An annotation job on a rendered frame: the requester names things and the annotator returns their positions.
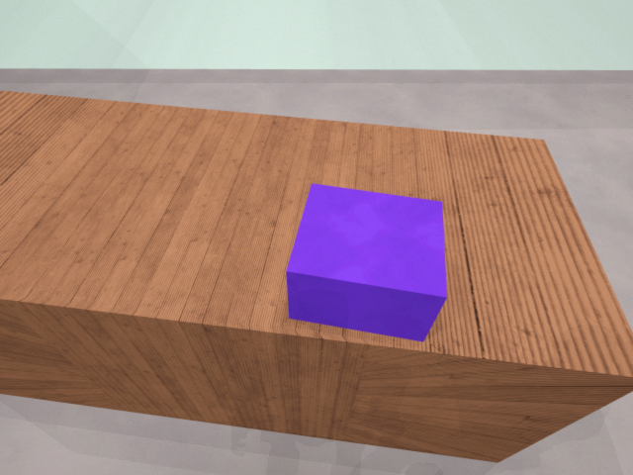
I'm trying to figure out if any carton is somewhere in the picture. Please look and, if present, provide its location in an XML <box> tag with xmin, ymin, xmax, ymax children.
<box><xmin>286</xmin><ymin>183</ymin><xmax>447</xmax><ymax>341</ymax></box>

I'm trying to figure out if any pedestal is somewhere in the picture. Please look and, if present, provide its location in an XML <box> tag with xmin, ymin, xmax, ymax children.
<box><xmin>0</xmin><ymin>91</ymin><xmax>633</xmax><ymax>463</ymax></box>

